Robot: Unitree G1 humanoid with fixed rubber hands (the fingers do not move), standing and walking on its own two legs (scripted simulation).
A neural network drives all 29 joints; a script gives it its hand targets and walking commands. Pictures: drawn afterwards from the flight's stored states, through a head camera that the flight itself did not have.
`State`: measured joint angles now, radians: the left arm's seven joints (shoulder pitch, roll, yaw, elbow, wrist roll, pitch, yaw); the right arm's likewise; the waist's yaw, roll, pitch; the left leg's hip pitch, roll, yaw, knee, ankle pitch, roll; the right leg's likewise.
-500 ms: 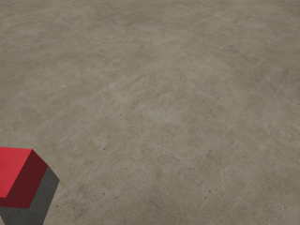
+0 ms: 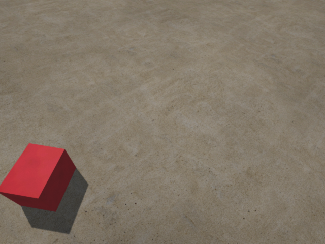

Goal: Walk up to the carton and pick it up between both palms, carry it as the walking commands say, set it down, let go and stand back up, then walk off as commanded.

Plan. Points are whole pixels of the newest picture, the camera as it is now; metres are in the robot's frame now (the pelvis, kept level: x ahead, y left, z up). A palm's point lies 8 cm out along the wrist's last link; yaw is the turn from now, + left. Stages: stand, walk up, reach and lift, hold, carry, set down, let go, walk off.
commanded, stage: walk off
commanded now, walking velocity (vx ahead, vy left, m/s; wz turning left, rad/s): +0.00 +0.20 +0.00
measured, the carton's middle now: (42, 177) +0.51 +0.68 -0.65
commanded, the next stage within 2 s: none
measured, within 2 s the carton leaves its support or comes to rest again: neither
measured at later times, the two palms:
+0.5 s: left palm out of the picture +0.01 +0.36 -0.10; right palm out of the picture +0.06 -0.16 -0.14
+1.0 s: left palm out of the picture +0.07 +0.49 -0.13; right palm out of the picture +0.03 -0.02 -0.14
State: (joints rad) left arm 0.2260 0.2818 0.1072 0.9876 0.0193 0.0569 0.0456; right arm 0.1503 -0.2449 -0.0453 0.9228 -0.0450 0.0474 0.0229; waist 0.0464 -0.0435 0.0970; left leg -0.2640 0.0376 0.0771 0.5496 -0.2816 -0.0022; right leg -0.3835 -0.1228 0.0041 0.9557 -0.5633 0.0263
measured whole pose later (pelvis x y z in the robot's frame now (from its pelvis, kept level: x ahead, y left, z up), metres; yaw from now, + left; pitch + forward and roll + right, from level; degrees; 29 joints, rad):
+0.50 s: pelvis +0.00 +0.10 +0.01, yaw +0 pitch +0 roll +2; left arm 0.25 0.19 0.07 1.01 0.03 0.01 0.06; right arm 0.20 -0.28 -0.06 0.94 -0.03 0.08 0.02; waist 0.03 0.07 0.08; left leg -0.44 0.01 -0.07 1.00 -0.33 -0.08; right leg -0.18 -0.12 -0.12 0.46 -0.27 0.02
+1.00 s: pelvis -0.01 +0.23 +0.00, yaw -2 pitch +0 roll +2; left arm 0.18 0.21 0.06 0.97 0.01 0.05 0.07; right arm 0.23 -0.22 -0.02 0.93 -0.04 0.06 -0.02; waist -0.02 -0.02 0.04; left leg -0.25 -0.07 0.16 0.51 -0.27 0.09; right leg -0.27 -0.04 -0.12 0.67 -0.45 -0.03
